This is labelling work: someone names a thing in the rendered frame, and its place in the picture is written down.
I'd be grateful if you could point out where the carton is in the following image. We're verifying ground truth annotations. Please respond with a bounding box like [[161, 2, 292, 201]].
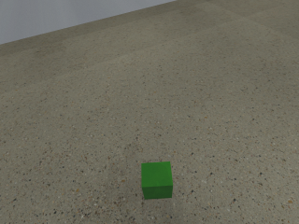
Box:
[[141, 161, 173, 200]]

